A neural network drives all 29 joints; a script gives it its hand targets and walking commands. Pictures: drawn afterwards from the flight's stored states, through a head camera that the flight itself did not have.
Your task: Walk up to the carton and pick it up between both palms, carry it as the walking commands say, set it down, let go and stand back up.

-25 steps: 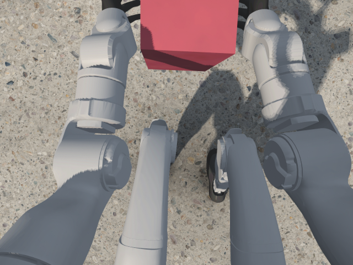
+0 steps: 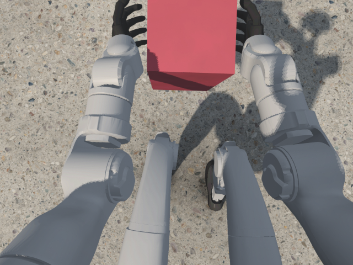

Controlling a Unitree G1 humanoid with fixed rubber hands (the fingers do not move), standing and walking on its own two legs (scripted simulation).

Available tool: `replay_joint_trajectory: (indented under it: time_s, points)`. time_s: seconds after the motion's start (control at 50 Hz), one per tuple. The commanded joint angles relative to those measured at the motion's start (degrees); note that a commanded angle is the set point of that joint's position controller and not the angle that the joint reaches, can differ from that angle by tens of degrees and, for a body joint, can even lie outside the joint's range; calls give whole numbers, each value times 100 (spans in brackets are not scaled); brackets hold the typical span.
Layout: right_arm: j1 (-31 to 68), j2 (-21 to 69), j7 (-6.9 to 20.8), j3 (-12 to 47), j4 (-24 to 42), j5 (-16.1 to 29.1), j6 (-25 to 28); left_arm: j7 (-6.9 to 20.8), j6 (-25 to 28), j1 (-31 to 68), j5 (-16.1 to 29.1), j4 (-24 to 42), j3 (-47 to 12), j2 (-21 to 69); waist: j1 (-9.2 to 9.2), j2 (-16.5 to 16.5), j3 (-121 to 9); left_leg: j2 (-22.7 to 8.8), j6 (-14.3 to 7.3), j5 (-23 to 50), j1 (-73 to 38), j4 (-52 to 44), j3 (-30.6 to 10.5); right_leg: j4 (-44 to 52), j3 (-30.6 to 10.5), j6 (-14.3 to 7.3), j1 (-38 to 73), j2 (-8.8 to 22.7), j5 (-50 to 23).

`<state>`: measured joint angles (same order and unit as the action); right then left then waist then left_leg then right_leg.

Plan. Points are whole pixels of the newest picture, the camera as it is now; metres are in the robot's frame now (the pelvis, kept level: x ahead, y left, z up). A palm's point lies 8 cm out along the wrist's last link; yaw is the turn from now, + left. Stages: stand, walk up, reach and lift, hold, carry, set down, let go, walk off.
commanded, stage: reach and lift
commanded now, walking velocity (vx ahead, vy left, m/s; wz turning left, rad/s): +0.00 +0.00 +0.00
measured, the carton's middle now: (185, 41) +0.55 +0.05 -0.09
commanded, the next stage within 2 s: none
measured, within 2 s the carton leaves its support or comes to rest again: neither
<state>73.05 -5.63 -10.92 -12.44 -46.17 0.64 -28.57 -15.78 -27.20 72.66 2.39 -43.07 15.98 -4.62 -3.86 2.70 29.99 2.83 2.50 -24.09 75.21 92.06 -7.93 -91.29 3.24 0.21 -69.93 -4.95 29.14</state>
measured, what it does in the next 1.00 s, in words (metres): rises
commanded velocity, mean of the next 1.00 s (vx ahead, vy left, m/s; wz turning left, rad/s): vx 0.00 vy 0.00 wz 0.00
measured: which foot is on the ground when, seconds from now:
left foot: down 0.00-1.00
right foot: down 0.00-1.00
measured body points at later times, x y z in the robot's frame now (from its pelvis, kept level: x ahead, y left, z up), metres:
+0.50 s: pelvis +0.00 -0.01 +0.06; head +0.22 +0.02 +0.44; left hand +0.49 +0.16 +0.04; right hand +0.51 -0.08 +0.03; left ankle +0.18 +0.12 -0.53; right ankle +0.14 -0.12 -0.53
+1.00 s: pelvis +0.02 -0.01 +0.11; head +0.16 +0.02 +0.53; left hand +0.46 +0.15 +0.11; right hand +0.48 -0.09 +0.11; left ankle +0.18 +0.12 -0.53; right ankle +0.14 -0.12 -0.53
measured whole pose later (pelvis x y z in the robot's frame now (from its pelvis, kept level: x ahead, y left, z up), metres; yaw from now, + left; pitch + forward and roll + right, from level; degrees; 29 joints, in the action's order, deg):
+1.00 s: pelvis +0.02 -0.01 +0.11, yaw +3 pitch +0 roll -4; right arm 57.8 -1.4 -9.6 -12.4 -50.0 -2.9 -29.1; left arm -16.0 -26.6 57.4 0.9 -48.1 14.9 0.3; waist -1.4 2.5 19.4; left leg 2.8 2.1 -17.2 47.9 65.2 -8.7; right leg -64.3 2.5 -0.2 -42.6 -3.7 22.0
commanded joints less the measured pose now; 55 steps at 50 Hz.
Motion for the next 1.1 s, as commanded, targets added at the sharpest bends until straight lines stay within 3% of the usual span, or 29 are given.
replay_joint_trajectory:
  time_s: [0.0, 0.18, 0.32, 0.42, 0.52, 0.84, 0.96, 1.02, 1.08]
  points:
    - [5239, 6873, 1353, 1616, 1738, 435, 543, 1867, -31, 5155, 759, 1222, -3058, 7869, 885, 247, -12634, 633, 53, 474, -4710, -2006, 520, 1937, -582, -167, 2783, -455, -843]
    - [4763, 7076, 1395, 1454, 1386, 322, 508, 1899, -35, 4730, 560, 863, -2783, 7890, 849, 157, -12051, 598, -23, 425, -4904, -2418, 499, 2426, -664, -151, 3136, -365, -768]
    - [4644, 7274, 1361, 1844, 1802, 462, 589, 1954, 63, 4339, 546, 998, -2904, 7972, 741, -14, -12249, 648, -104, 1011, -5292, -2651, 446, 2747, -791, -89, 3843, -338, -1309]
    - [4552, 7287, 1320, 2020, 1933, 488, 641, 1973, 117, 4215, 570, 1063, -3038, 7965, 763, -57, -12109, 641, -118, 1113, -5466, -2884, 404, 3027, -877, -75, 4174, -303, -1443]
    - [4389, 7233, 1300, 2044, 1947, 420, 660, 1962, 142, 4168, 608, 1154, -3163, 8024, 897, -9, -11965, 601, -85, 1025, -5799, -3178, 331, 3316, -914, -103, 4382, -266, -1417]
    - [3887, 7453, 1493, 1501, 1146, 144, 618, 1917, 133, 3792, 331, 675, -2683, 8213, 974, 95, -10383, 408, -89, 198, -6426, -4147, 142, 4249, -914, -190, 4374, -108, -606]
    - [3420, 7709, 1516, 1295, 956, 1, 627, 1909, 153, 3492, 260, 520, -2498, 8466, 1097, 88, -9444, 381, -112, 313, -6574, -4458, 56, 4638, -940, -220, 4509, -63, -687]
    - [2832, 7815, 1525, 989, 552, -206, 576, 1899, 106, 2937, 68, 104, -2125, 8606, 1114, 67, -8169, 348, -130, 479, -6421, -4641, 11, 4778, -935, -238, 4245, -34, -810]
    - [2371, 7970, 1550, 859, 546, -283, 525, 1901, 72, 2494, -58, 125, -1954, 8747, 1107, 79, -7676, 336, -122, 743, -6564, -4858, 17, 4988, -923, -247, 4428, -48, -1050]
